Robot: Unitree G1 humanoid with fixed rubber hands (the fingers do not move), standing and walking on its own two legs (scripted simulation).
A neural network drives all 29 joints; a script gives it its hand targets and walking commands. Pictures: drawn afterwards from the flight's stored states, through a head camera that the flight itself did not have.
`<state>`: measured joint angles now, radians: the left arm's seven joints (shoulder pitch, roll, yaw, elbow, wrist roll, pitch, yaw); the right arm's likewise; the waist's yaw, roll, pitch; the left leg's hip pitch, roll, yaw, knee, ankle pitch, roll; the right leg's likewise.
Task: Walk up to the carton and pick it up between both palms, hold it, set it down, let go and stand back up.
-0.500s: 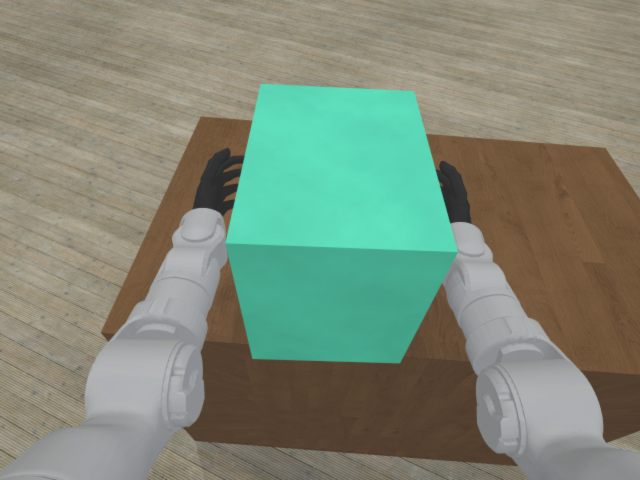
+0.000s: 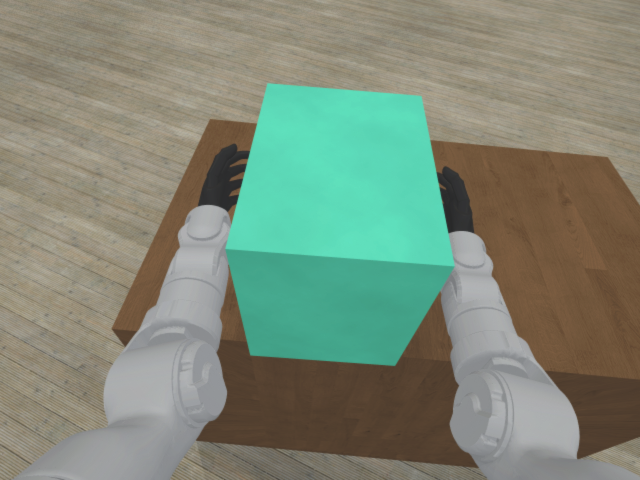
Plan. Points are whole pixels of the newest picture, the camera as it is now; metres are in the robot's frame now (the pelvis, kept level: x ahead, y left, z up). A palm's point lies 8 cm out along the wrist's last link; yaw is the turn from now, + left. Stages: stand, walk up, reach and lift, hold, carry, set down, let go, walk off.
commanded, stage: reach and lift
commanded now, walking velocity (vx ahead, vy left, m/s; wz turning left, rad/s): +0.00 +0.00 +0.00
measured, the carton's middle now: (333, 229) +0.44 +0.02 +0.06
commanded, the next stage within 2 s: none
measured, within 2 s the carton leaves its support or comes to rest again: leaves its support in 0.80 s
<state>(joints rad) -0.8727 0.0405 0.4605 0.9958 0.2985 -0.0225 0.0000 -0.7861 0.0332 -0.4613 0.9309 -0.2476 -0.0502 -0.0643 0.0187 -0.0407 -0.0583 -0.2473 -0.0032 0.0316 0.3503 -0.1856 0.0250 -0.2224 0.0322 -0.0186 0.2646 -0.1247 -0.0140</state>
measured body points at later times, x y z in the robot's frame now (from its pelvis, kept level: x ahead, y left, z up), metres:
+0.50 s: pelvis +0.00 +0.00 +0.00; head +0.01 +0.02 +0.45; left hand +0.41 +0.18 +0.11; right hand +0.41 -0.14 +0.11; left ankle -0.01 +0.09 -0.75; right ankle +0.00 -0.11 -0.75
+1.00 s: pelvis +0.00 +0.00 +0.00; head +0.00 +0.02 +0.45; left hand +0.40 +0.17 +0.12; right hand +0.40 -0.14 +0.11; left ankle -0.01 +0.09 -0.75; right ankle +0.00 -0.11 -0.75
